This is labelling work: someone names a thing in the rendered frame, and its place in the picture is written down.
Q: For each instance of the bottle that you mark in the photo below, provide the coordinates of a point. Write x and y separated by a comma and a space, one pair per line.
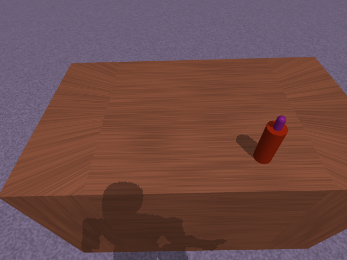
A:
272, 137

